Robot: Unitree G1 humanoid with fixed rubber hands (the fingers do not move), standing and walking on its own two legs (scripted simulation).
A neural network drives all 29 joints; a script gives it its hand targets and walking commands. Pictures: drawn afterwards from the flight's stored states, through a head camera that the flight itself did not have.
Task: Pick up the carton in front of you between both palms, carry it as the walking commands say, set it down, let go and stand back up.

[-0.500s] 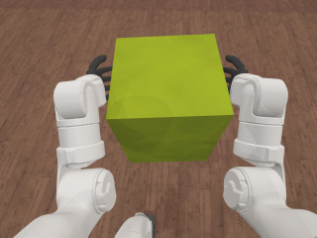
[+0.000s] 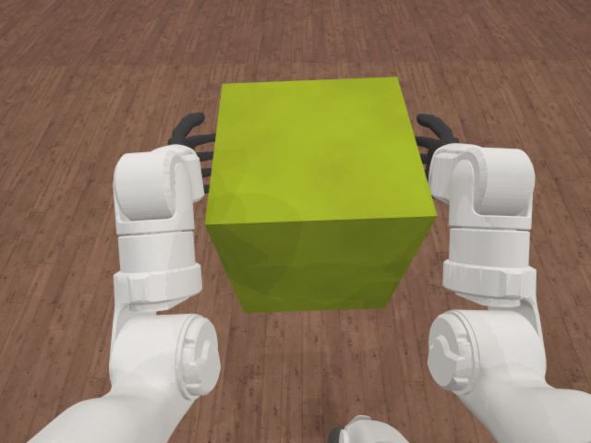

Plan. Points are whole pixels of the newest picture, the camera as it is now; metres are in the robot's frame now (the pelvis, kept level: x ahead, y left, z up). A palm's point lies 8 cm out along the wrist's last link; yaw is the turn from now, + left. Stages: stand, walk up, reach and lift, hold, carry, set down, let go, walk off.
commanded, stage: carry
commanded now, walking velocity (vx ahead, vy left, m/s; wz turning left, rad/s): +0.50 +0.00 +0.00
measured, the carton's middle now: (312, 208) +0.39 +0.00 +0.10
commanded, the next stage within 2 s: none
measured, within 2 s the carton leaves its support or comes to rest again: neither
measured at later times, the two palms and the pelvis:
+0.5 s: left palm (199, 42) +0.67 +0.17 +0.18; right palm (385, 49) +0.64 -0.13 +0.18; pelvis +0.28 +0.04 +0.04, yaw -1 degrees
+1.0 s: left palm out of the picture +0.92 +0.18 +0.22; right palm out of the picture +0.95 -0.12 +0.22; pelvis +0.55 +0.00 +0.06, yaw +0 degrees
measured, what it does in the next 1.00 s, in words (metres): climbs: left foot, then right foot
